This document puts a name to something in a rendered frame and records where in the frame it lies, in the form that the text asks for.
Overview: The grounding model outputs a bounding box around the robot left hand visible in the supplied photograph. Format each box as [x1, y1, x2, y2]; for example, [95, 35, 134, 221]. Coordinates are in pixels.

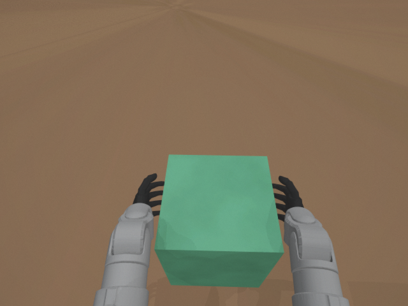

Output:
[133, 173, 164, 216]

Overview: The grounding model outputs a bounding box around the robot right hand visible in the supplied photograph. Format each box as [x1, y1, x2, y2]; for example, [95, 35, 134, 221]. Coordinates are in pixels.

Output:
[272, 176, 304, 222]

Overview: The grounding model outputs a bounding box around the carton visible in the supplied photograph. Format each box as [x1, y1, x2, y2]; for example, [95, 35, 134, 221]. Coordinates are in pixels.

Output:
[154, 154, 284, 288]

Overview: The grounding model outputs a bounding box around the right robot forearm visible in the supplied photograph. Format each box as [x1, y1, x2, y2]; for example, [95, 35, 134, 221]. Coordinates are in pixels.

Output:
[284, 207, 350, 306]

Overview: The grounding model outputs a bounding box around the left robot forearm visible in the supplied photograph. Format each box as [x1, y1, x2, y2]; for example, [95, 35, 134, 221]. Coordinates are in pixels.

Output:
[93, 203, 154, 306]

